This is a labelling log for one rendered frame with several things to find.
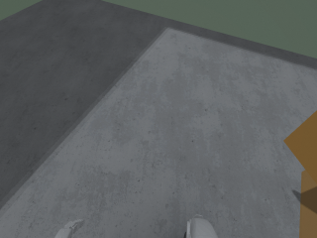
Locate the robot right thigh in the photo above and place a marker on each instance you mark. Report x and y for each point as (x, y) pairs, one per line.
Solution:
(200, 228)

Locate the robot right shin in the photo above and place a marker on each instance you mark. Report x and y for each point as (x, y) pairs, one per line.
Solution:
(198, 216)

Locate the left robot hand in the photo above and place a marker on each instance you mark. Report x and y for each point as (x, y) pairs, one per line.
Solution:
(69, 229)

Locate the cupboard door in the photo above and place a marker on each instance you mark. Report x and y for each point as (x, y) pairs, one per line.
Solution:
(302, 142)

